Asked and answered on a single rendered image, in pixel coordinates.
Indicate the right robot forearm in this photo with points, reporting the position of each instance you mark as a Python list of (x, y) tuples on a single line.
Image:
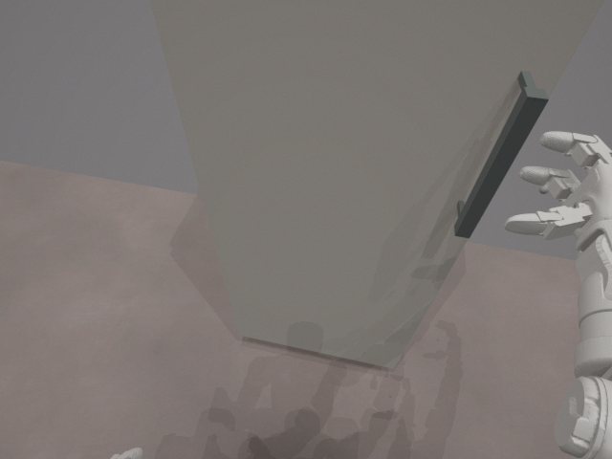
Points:
[(593, 355)]

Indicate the handle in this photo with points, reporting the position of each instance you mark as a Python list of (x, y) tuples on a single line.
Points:
[(516, 130)]

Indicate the right robot hand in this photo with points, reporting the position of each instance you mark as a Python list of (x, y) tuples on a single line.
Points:
[(595, 192)]

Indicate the fridge door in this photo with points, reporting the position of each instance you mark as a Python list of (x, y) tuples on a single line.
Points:
[(333, 139)]

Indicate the right robot upper arm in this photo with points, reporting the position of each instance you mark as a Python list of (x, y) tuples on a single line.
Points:
[(583, 426)]

